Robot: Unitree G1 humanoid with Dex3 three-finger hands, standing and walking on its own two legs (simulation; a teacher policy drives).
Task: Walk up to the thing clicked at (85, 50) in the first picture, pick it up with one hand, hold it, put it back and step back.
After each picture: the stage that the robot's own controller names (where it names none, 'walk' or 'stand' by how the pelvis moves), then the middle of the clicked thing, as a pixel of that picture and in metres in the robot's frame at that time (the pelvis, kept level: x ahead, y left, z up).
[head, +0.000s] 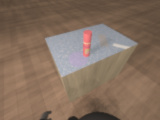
stand; (86, 44) +0.66 +0.07 +0.06
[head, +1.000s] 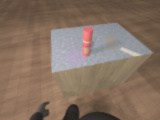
walk; (86, 43) +0.60 +0.08 +0.09
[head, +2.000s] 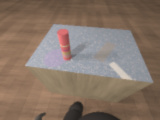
stand; (65, 46) +0.49 +0.26 +0.09
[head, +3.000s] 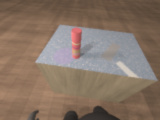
stand; (76, 45) +0.56 +0.13 +0.10
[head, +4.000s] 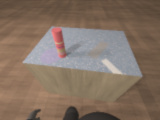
walk; (60, 44) +0.54 +0.30 +0.11
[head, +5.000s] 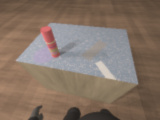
stand; (51, 43) +0.52 +0.35 +0.10
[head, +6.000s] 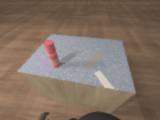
stand; (53, 55) +0.49 +0.33 +0.06
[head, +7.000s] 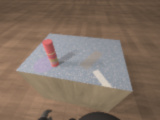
stand; (51, 54) +0.50 +0.34 +0.06
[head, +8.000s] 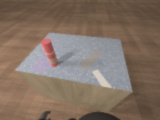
stand; (50, 54) +0.49 +0.35 +0.06
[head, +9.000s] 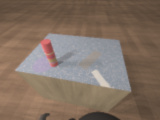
stand; (50, 54) +0.49 +0.36 +0.06
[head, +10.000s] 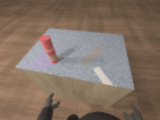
rise first; (50, 51) +0.50 +0.35 +0.06
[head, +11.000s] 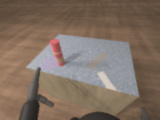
rise first; (58, 53) +0.50 +0.34 +0.06
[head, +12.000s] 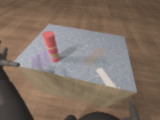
go down; (52, 48) +0.50 +0.30 +0.07
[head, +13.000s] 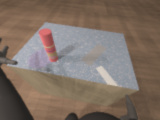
go down; (50, 47) +0.50 +0.30 +0.10
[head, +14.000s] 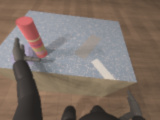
close in; (35, 41) +0.49 +0.33 +0.13
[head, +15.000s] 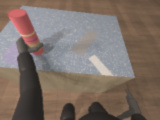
close; (30, 36) +0.51 +0.33 +0.14
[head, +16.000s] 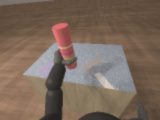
lift; (67, 49) +0.34 +0.15 +0.29
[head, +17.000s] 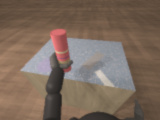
hold; (63, 53) +0.35 +0.18 +0.23
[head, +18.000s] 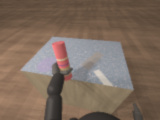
hold; (63, 62) +0.35 +0.20 +0.16
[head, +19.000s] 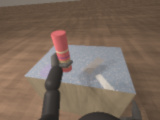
hold; (63, 54) +0.35 +0.18 +0.26
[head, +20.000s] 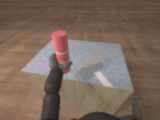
hold; (62, 54) +0.34 +0.18 +0.23
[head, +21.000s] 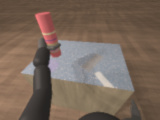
crouch; (50, 37) +0.43 +0.26 +0.30
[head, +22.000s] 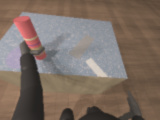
lower; (33, 41) +0.50 +0.31 +0.12
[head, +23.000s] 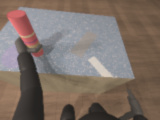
lower; (29, 37) +0.50 +0.32 +0.14
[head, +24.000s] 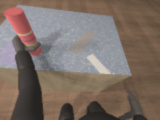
lower; (27, 36) +0.51 +0.32 +0.14
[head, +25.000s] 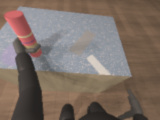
lower; (27, 38) +0.50 +0.33 +0.14
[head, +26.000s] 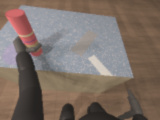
loosen; (28, 37) +0.50 +0.33 +0.14
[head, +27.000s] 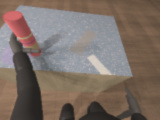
withdraw; (27, 38) +0.49 +0.33 +0.14
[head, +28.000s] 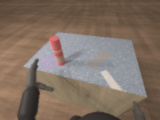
sink last; (58, 52) +0.48 +0.31 +0.11
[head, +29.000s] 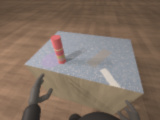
stand; (59, 51) +0.50 +0.32 +0.09
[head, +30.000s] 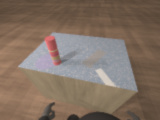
stand; (54, 52) +0.50 +0.33 +0.10
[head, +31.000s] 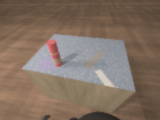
stand; (55, 54) +0.51 +0.33 +0.06
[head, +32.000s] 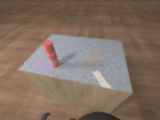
stand; (52, 55) +0.49 +0.35 +0.06
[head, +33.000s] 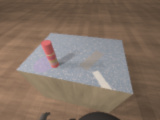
stand; (51, 55) +0.48 +0.35 +0.06
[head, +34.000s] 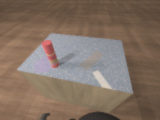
stand; (51, 55) +0.48 +0.35 +0.06
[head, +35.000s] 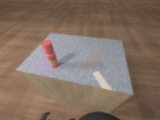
walk; (51, 55) +0.48 +0.35 +0.06
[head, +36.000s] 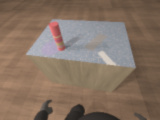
walk; (58, 38) +0.62 +0.33 +0.07
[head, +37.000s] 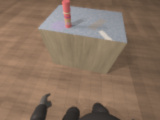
walk; (67, 15) +0.94 +0.30 +0.08
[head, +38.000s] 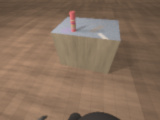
stand; (73, 22) +1.14 +0.32 +0.08
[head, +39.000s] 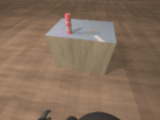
stand; (68, 24) +1.10 +0.32 +0.06
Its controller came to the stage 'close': yes
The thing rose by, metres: 0.28
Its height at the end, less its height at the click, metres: +0.00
